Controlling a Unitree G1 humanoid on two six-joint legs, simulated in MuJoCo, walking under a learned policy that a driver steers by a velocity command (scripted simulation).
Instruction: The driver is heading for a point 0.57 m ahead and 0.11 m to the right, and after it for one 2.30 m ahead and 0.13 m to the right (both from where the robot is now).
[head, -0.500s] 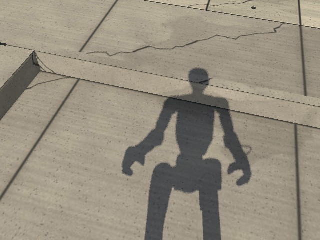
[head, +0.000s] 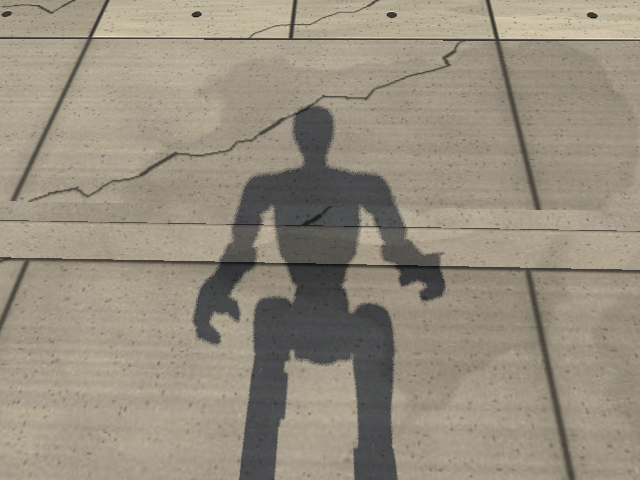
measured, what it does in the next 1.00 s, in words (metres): walks ahead, turning right: left foot, then right foot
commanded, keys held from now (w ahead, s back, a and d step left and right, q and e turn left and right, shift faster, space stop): w+e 0.74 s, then w+q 0.26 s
